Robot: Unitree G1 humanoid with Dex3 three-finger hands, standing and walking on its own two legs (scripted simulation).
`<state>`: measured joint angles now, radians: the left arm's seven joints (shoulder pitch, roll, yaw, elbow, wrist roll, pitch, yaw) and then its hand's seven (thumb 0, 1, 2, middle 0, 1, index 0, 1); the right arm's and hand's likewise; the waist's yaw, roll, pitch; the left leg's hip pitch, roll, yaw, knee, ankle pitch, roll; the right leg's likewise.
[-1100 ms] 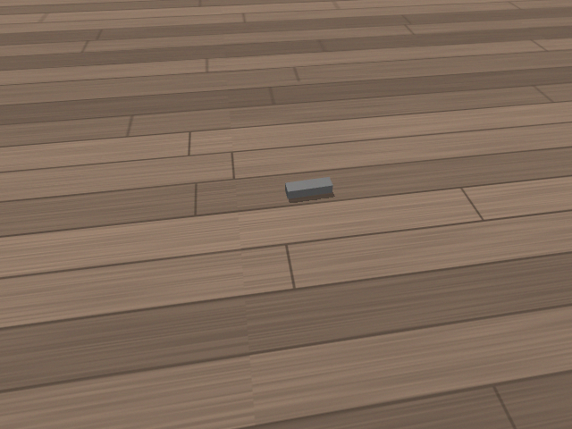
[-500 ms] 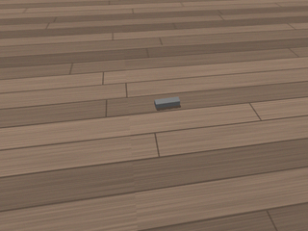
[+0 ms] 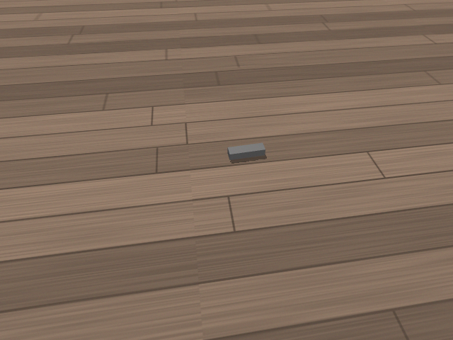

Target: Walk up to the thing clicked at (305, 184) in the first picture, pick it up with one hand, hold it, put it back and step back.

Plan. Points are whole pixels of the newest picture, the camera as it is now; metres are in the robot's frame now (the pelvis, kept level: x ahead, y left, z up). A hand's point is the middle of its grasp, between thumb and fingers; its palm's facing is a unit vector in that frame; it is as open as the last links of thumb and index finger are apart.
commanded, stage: stand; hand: left
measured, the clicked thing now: (246, 151) +1.31 -0.11 -0.76
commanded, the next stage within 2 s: walk up in 0.02 s
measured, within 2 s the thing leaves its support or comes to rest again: neither
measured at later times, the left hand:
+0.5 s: hand out of the picture +0.16 +0.17 -0.15, palm faces +0.07 -0.93 -0.35, open 7.4 cm
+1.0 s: hand (182, 239) +0.39 +0.12 -0.16, palm faces +0.03 -0.94 -0.33, open 7.4 cm
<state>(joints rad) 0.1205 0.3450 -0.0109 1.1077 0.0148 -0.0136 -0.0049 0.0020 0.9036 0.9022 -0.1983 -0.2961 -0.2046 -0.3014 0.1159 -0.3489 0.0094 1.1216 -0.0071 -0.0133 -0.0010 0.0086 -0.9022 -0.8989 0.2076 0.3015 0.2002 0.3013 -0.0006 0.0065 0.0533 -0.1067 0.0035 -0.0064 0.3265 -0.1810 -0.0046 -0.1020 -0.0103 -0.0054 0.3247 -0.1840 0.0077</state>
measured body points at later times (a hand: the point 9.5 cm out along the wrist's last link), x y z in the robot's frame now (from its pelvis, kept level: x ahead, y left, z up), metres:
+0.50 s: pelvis +0.11 -0.11 -0.02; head +0.11 -0.11 +0.43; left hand +0.15 +0.22 -0.12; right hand +0.18 -0.46 -0.13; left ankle +0.10 +0.01 -0.69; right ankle +0.15 -0.23 -0.75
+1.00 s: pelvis +0.32 -0.17 -0.02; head +0.33 -0.15 +0.43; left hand +0.38 +0.17 -0.13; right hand +0.37 -0.51 -0.11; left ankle +0.26 -0.01 -0.75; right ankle +0.46 -0.33 -0.72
